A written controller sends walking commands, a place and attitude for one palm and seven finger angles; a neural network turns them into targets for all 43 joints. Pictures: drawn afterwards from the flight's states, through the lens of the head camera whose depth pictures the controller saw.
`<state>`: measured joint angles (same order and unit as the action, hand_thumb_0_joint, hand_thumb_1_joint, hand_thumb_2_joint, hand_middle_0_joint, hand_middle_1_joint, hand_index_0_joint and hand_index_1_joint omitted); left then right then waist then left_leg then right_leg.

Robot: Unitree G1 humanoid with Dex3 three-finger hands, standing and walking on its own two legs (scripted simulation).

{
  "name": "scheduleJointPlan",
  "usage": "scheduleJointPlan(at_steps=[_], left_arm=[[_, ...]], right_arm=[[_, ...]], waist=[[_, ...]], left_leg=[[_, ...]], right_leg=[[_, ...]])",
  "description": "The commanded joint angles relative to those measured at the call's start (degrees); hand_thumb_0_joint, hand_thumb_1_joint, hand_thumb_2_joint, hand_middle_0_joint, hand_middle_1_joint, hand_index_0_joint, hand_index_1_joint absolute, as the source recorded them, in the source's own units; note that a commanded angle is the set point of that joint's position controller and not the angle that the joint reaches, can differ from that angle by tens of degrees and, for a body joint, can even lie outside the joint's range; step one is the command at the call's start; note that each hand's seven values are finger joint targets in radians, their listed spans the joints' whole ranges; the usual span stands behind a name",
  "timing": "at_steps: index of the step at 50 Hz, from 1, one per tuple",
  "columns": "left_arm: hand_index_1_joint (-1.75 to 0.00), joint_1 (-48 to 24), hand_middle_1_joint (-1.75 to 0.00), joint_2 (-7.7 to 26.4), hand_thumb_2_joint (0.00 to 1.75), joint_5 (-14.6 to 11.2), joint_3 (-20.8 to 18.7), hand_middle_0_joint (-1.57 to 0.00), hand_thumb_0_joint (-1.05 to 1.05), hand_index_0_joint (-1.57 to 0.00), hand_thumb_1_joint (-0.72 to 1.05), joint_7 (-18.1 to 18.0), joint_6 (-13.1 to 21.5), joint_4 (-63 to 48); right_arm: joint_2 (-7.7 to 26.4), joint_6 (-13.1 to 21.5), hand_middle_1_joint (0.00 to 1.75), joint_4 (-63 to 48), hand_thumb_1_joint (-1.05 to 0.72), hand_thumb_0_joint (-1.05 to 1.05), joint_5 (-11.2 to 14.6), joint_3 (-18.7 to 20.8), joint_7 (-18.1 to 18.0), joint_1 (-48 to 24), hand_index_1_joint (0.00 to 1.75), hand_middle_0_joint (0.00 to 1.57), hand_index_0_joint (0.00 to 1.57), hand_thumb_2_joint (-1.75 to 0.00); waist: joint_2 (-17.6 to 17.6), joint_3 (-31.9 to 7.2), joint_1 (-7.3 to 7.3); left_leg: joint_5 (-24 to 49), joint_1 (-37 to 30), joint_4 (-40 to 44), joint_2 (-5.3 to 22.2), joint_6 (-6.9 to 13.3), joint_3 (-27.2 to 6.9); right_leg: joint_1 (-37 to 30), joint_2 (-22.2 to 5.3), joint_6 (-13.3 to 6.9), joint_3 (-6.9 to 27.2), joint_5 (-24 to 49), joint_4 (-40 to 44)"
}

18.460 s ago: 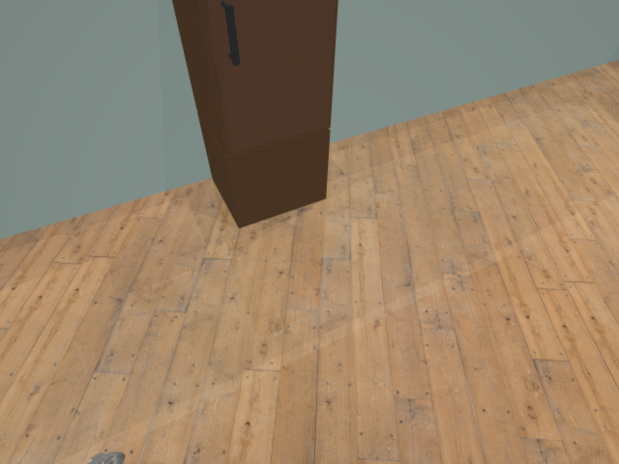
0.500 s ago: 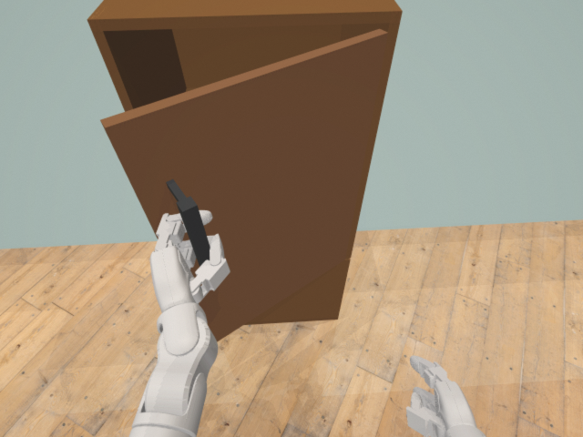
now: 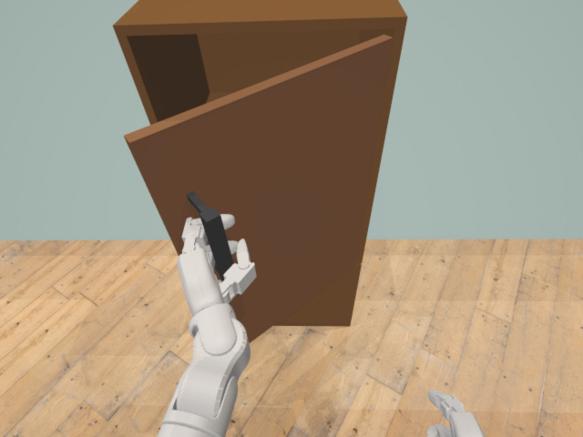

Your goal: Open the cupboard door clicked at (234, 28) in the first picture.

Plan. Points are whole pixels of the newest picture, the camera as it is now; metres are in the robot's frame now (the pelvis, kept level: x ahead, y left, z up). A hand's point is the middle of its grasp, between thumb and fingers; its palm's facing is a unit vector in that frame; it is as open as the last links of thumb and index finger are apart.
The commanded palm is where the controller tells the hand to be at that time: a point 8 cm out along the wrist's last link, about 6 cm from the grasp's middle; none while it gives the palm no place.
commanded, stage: open thumb and fingers to let go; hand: left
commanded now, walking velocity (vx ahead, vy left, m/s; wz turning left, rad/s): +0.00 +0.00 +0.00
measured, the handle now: (214, 244) +0.35 +0.14 +0.09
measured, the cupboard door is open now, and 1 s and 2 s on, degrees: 40 41 41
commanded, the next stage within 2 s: slide the hand sideways off the handle in 0.62 s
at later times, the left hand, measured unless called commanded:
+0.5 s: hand (243, 260) +0.32 +0.09 +0.09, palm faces +0.41 -0.91 -0.01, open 14.4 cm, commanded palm +0.28 +0.13 +0.08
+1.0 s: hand (236, 283) +0.29 +0.09 +0.09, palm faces -0.07 -1.00 +0.01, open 16.2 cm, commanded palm +0.26 +0.14 +0.08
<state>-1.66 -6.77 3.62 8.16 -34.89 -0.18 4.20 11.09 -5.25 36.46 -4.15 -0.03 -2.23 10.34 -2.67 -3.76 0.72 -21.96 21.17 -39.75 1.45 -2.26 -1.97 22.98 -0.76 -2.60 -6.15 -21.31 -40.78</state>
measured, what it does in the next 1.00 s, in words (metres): shifts its weight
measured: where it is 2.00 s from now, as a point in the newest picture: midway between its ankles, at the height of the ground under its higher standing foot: outside the picture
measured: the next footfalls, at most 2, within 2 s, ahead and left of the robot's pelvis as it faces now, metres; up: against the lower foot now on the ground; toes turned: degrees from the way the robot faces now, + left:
none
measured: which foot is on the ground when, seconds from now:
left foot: down 0.00-1.00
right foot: down 0.00-1.00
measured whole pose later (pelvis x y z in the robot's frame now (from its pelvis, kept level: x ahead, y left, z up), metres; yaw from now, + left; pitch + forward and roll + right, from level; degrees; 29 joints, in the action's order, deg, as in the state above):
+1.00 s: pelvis -0.03 +0.04 +0.00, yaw -1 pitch +1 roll +0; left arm -9.2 2.0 -6.2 8.6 -6.2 7.8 15.0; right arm 11.9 2.1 34.6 -0.1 -2.4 -3.0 13.0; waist -2.2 -1.6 1.3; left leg -20.1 22.5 -41.3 -0.2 0.4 0.4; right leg 24.1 -2.4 -0.2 -3.7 -17.7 -40.6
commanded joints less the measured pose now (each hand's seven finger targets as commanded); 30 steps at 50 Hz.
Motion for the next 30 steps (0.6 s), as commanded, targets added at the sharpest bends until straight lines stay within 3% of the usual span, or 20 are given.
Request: scheduleJointPlan(at_steps=[1, 3, 7, 10, 12, 16, 18, 21, 27, 30], left_arm=[[-1.27, -16.66, -1.27, -0.56, 0.57, 1.53, -0.32, -0.35, 0.0, -0.35, 0.13, 0.94, 5.36, -10.36], [-1.25, -17.07, -1.25, -0.43, 0.51, 1.37, -0.77, -0.33, 0.0, -0.33, -0.01, 0.99, 5.82, -8.84], [-1.22, -21.46, -1.22, 1.74, 0.39, 0.76, -3.29, -0.32, 0.0, -0.32, -0.29, 0.56, 6.56, -5.71], [-1.2, -25.98, -1.2, 0.96, 0.3, 0.42, -3.4, -0.3, 0.0, -0.3, -0.5, 0.09, 7.18, -3.47], [-1.2, -25.36, -1.2, 1.12, 0.3, 0.69, -3.72, -0.3, 0.0, -0.3, -0.5, -0.2, 7.58, -2.5], [-1.0, -25.76, -1.0, 0.61, 0.3, 0.72, -3.73, -0.27, 0.0, -0.27, -0.5, -0.47, 8.14, -1.78], [-0.9, -27.32, -0.9, -0.85, 0.3, 1.17, -2.32, -0.25, 0.0, -0.25, -0.5, -0.87, 8.01, -0.72], [-0.75, -28.15, -0.75, -2.15, 0.3, 2.0, -1.08, -0.22, 0.0, -0.22, -0.5, -1.84, 8.08, -1.32], [-0.45, -28.32, -0.45, -2.43, 0.3, 2.88, -0.98, -0.18, 0.0, -0.18, -0.5, -3.48, 7.06, -0.55], [-0.3, -31.58, -0.3, -3.15, 0.3, 2.76, -0.38, -0.15, 0.0, -0.15, -0.5, -3.91, 6.59, -0.05]], right_arm=[[3.88, 3.82, 0.3, -9.36, -0.9, 0.0, 0.15, 1.22, -0.79, -7.12, 0.3, 0.2, 0.2, -0.9], [3.79, 4.22, 0.3, -9.27, -0.9, 0.0, 0.27, 1.3, -0.82, -7.26, 0.3, 0.2, 0.2, -0.9], [3.97, 4.66, 0.3, -8.6, -0.9, 0.0, 0.28, 1.2, -1.19, -7.62, 0.3, 0.2, 0.2, -0.9], [3.85, 5.13, 0.3, -8.16, -0.9, 0.0, 0.09, 1.0, -1.29, -7.6, 0.3, 0.2, 0.2, -0.9], [3.85, 5.21, 0.3, -8.26, -0.9, 0.0, 0.11, 1.22, -1.16, -7.64, 0.3, 0.2, 0.2, -0.9], [3.91, 5.22, 0.3, -8.44, -0.9, 0.0, 0.11, 1.32, -0.83, -7.11, 0.3, 0.2, 0.2, -0.9], [3.85, 5.23, 0.3, -8.41, -0.9, 0.0, 0.1, 1.18, -0.58, -7.08, 0.3, 0.2, 0.2, -0.9], [3.89, 5.17, 0.3, -8.64, -0.9, 0.0, 0.0, 1.36, -0.21, -7.01, 0.3, 0.2, 0.2, -0.9], [3.85, 4.68, 0.3, -8.72, -0.9, 0.0, -0.11, 1.4, 0.08, -7.28, 0.3, 0.2, 0.2, -0.9], [3.75, 4.63, 0.3, -8.29, -0.9, 0.0, -0.02, 1.09, 0.14, -7.61, 0.3, 0.2, 0.2, -0.9]], waist=[[9.04, -12.01, -0.55], [7.98, -11.73, -0.2], [9.81, -10.74, -0.23], [9.14, -10.85, -0.7], [7.77, -11.68, -0.08], [7.09, -13.36, -0.05], [6.59, -11.48, -0.6], [6.25, -12.87, -0.58], [6.5, -13.03, -0.15], [6.4, -11.35, -0.87]], left_leg=[[13.6, -0.19, 2.64, -2.5, 2.91, 1.94], [12.7, -0.33, 2.98, -2.51, 2.86, 2.01], [10.26, 0.74, 3.41, -2.66, 3.0, 1.88], [8.76, 0.76, 3.64, -2.77, 3.07, 2.0], [9.1, 0.65, 3.83, -2.71, 3.0, 2.06], [10.56, 0.51, 4.01, -2.52, 2.88, 2.38], [10.1, 0.65, 4.3, -2.26, 2.83, 2.04], [10.72, 0.21, 4.12, -2.07, 2.73, 1.98], [11.11, 0.68, 4.32, -1.69, 2.43, 1.54], [9.18, 1.16, 4.3, -1.67, 2.39, 1.23]], right_leg=[[-9.21, -2.3, 2.3, 6.35, 19.95, 8.77], [-8.9, -2.26, 2.08, 6.42, 17.35, 9.36], [-8.13, -2.33, 2.07, 7.15, 11.4, 11.27], [-6.8, -2.27, 2.07, 7.12, 7.99, 11.62], [-7.11, -1.99, 1.74, 6.82, 8.09, 11.21], [-7.39, -1.37, 1.36, 5.42, 10.6, 9.35], [-5.68, -1.06, 1.24, 4.5, 9.57, 8.79], [-5.1, -0.59, 0.88, 3.74, 9.42, 7.71], [-4.52, -0.03, 0.49, 2.84, 8.86, 6.67], [-2.66, -0.03, 0.57, 2.69, 6.39, 6.66]])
